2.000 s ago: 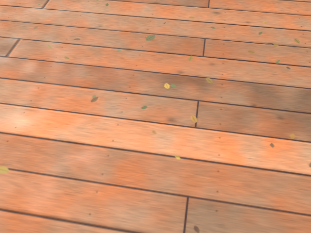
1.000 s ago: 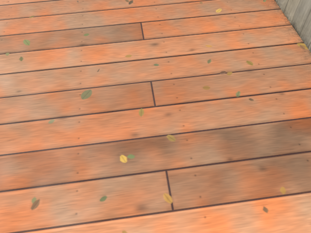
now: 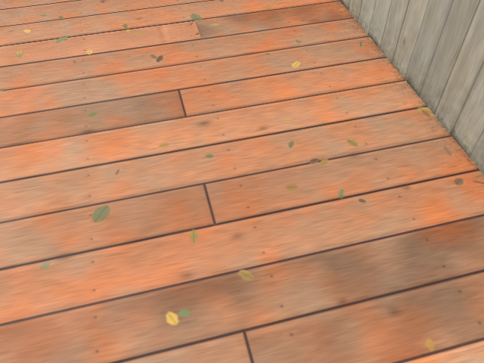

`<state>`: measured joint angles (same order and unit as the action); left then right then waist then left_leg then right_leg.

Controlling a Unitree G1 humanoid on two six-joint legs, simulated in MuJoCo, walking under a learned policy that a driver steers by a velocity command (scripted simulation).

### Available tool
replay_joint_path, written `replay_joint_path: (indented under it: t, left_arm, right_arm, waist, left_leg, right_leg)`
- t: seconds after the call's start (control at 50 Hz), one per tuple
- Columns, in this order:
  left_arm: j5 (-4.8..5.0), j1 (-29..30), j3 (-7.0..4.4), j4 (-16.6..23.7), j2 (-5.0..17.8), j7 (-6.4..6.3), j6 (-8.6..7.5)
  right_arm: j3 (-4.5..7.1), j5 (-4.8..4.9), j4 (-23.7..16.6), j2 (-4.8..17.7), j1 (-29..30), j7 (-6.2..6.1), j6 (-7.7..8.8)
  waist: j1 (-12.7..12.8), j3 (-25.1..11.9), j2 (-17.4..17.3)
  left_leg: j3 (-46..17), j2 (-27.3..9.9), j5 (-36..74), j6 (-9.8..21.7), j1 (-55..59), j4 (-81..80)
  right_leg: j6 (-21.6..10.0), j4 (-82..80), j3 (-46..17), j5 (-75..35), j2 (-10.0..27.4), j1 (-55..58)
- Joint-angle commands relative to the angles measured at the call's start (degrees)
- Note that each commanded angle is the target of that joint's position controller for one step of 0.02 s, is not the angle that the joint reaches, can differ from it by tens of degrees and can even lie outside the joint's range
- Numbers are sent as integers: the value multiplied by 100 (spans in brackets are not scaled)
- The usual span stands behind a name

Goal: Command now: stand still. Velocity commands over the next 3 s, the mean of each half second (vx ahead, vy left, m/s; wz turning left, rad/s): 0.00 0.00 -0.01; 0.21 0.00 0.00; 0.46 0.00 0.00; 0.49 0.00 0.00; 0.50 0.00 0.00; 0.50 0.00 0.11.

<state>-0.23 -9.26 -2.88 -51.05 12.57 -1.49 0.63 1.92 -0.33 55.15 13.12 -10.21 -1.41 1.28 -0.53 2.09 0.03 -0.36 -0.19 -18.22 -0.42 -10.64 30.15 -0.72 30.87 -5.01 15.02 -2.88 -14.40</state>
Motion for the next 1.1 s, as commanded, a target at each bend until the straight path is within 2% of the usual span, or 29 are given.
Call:
replay_joint_path:
  t: [0.02, 0.32, 0.6, 0.62, 0.64, 0.66, 0.68, 0.72, 0.74, 0.76, 0.78, 0.82, 0.84, 0.86, 0.88, 0.9, 0.92, 0.94, 0.96, 0.98, 1.0, 1.02, 1.06, 1.1]
  left_arm:
    - [7, 56, -129, 128, 626, -34, -58]
    - [21, 65, -72, -588, 573, -65, -43]
    - [27, -86, 4, -1001, 509, -84, -34]
    - [24, -186, 25, -1068, 440, -86, -28]
    - [49, -211, 17, -1087, 462, -95, -23]
    - [77, -213, -2, -1075, 511, -99, -40]
    - [87, -112, -5, -1011, 531, -88, -95]
    - [122, 151, 43, -839, 316, -11, -292]
    - [139, 257, 37, -786, 344, 29, -374]
    - [161, 257, 23, -764, 359, 66, -434]
    - [189, 216, 28, -749, 333, 96, -484]
    - [224, -111, 4, -862, 315, 130, -564]
    - [204, -537, -46, -1073, 337, 131, -572]
    - [181, -1023, -102, -1274, 394, 130, -549]
    - [171, -1663, -177, -1401, 600, 116, -545]
    - [192, -2429, -323, -1477, 1289, 108, -548]
    - [80, -2467, -237, -1506, 1174, 171, -641]
    - [62, -1895, -124, -1323, 850, 189, -727]
    - [62, -1491, -56, -1162, 668, 220, -770]
    - [69, -1248, -14, -1052, 640, 255, -774]
    - [61, -1182, 40, -1007, 524, 264, -749]
    - [39, -1295, 82, -1020, 424, 251, -705]
    - [17, -1582, 91, -1064, 512, 177, -644]
    - [-2, -1626, 82, -1015, 667, 96, -602]
  right_arm:
    - [114, 2, -109, 615, -81, -22, 47]
    - [39, -3, 326, 533, -377, -61, 41]
    - [-38, -1, 523, 398, -723, -63, 49]
    - [-49, 0, 588, 352, -842, -68, 41]
    - [-14, 34, 605, 446, -893, -85, 22]
    - [39, 71, 561, 610, -879, -108, 9]
    - [72, 104, 531, 710, -968, -123, 20]
    - [203, 162, 554, 1057, -1232, -118, 117]
    - [235, 153, 523, 1081, -1208, -110, 165]
    - [232, 121, 470, 1025, -1142, -88, 208]
    - [226, 135, 405, 968, -1035, -53, 242]
    - [228, 233, 265, 941, -687, -8, 233]
    - [235, 260, 225, 955, -639, 8, 207]
    - [222, 250, 183, 924, -632, 15, 205]
    - [147, 211, 81, 692, -450, 35, 244]
    - [44, 145, -117, 260, -451, 54, 346]
    - [75, 245, -242, 359, -287, 47, 430]
    - [107, 356, -305, 523, -192, 86, 497]
    - [114, 353, -280, 559, -192, 129, 543]
    - [150, 273, -262, 608, -174, 139, 575]
    - [203, 205, -275, 698, -108, 154, 576]
    - [214, 182, -279, 658, -96, 187, 555]
    - [182, 150, -355, 480, 92, 229, 493]
    - [115, 138, -608, 345, 657, 236, 462]
  waist:
    - [-3, -245, 1]
    - [14, -62, 9]
    - [38, 32, -12]
    - [39, -92, -45]
    - [25, 10, -132]
    - [2, 177, -289]
    - [-67, 389, -423]
    - [-180, 638, -1013]
    - [-193, 794, -953]
    - [-144, 825, -862]
    - [-75, 825, -837]
    - [202, 667, -758]
    - [351, 483, -698]
    - [501, 294, -557]
    - [762, 95, 85]
    - [884, -287, 1636]
    - [825, -186, 1464]
    - [542, 274, 801]
    - [392, 394, 562]
    - [287, 430, 397]
    - [228, 431, 373]
    - [216, 359, 449]
    - [256, 319, 456]
    - [330, 451, 351]
  left_leg:
    - [-203, -219, 928, 114, -205, -545]
    - [-146, -141, 633, 132, -249, -740]
    - [-135, -111, 549, 170, -301, -822]
    - [-111, -74, -36, 194, -258, -890]
    - [-168, -61, -901, 281, -323, -948]
    - [-395, -169, -1814, 453, -409, -1054]
    - [-820, -452, -2537, 674, -454, -1307]
    - [-2290, -1549, -3163, 1272, -214, -2072]
    - [-2687, -1885, -2944, 1462, -312, -2249]
    - [-2717, -1953, -2622, 1487, -274, -2257]
    - [-2519, -1887, -2256, 1401, -209, -2187]
    - [-1582, -1359, -1566, 1033, -560, -1877]
    - [-1184, -1050, -1275, 917, -926, -1568]
    - [-906, -818, -916, 828, -1233, -1130]
    - [-418, -449, -243, 601, -1781, 111]
    - [353, 196, -615, 224, -2880, 2101]
    - [-207, 201, -1402, 271, -3543, 3406]
    - [-497, -183, -979, 430, -4011, 4000]
    - [-470, -403, -375, 530, -4094, 4058]
    - [-401, -557, 106, 549, -4037, 3826]
    - [-343, -674, 436, 515, -3838, 3513]
    - [-237, -708, 634, 449, -3609, 3289]
    - [-15, -678, 930, 264, -3543, 2905]
    - [103, -621, 1283, 128, -3470, 2078]
  right_leg:
    - [-214, -429, -329, -1363, 367, 380]
    - [-143, -601, -209, -1025, 307, 381]
    - [-93, -663, -130, -890, 280, 316]
    - [-96, -659, -46, -323, 204, 357]
    - [-121, -518, 95, 561, 61, 181]
    - [-162, -296, 240, 1454, -63, -152]
    - [-197, -45, 314, 1819, -73, -562]
    - [-164, 1058, 622, 1044, 36, -1221]
    - [-198, 1449, 512, 869, 285, -1401]
    - [-249, 1663, 452, 1051, 416, -1537]
    - [-308, 1467, 446, 1243, 509, -1529]
    - [-372, 170, 734, 815, 385, -417]
    - [-301, -290, 957, 147, 139, 504]
    - [-239, -400, 930, -94, 54, 1202]
    - [-423, -846, -30, 286, 634, 1922]
    - [-1117, -1709, -2285, 936, 1934, 2769]
    - [-1656, -2155, -3687, 1641, 2563, 2513]
    - [-1566, -2143, -3296, 1820, 2503, 2256]
    - [-1347, -2164, -2615, 1536, 2220, 2068]
    - [-1165, -2220, -2059, 908, 2007, 1913]
    - [-1008, -2260, -1544, 138, 1811, 1771]
    - [-923, -2287, -1137, -442, 1633, 1671]
    - [-958, -2325, -663, -1363, 1489, 1607]
    - [-988, -2423, -375, -1723, 1417, 1354]
